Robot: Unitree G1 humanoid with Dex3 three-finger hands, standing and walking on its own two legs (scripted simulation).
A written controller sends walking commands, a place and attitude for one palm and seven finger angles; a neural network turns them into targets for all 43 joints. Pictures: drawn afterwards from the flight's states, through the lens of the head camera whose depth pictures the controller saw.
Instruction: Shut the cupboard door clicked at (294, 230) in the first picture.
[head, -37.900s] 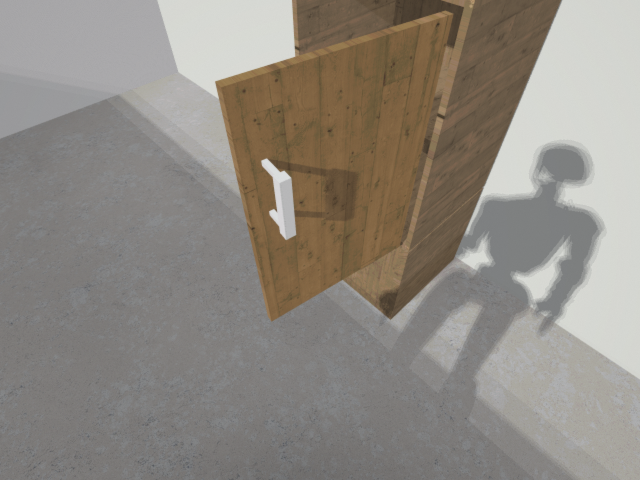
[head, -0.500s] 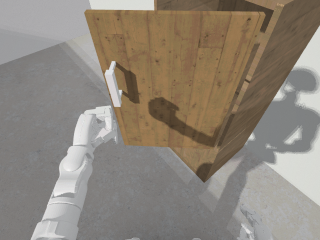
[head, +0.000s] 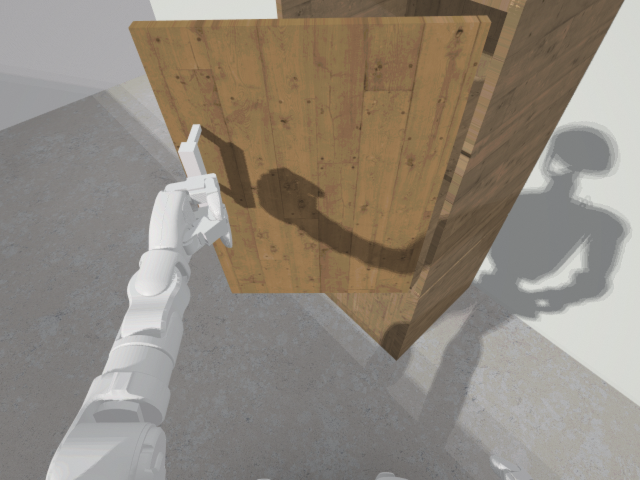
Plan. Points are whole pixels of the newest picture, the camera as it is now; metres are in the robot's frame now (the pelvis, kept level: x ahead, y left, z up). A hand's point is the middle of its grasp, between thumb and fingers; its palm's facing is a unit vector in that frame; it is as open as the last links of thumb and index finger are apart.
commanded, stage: bring the fist close to the handle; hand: left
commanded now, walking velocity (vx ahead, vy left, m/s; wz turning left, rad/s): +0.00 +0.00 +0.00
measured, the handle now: (202, 172) +0.52 +0.18 +0.09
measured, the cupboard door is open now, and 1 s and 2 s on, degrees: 47 41 28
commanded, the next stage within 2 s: push the door shut along its arc in 0.16 s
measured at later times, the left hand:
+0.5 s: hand (219, 212) +0.43 +0.14 +0.10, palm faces -0.06 -1.00 -0.02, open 3.1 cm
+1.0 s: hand (247, 182) +0.49 +0.11 +0.10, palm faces -0.20 -0.98 -0.02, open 3.1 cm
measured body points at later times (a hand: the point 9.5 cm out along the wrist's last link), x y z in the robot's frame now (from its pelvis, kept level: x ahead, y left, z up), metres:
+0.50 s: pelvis -0.01 +0.00 +0.00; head +0.04 +0.00 +0.44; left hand +0.42 +0.19 +0.10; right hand +0.10 -0.25 -0.12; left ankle +0.01 +0.13 -0.70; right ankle +0.03 -0.10 -0.70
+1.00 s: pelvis -0.01 +0.01 -0.02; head +0.08 +0.01 +0.42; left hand +0.49 +0.16 +0.10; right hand +0.01 -0.25 -0.14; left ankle +0.01 +0.13 -0.70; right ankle +0.03 -0.10 -0.70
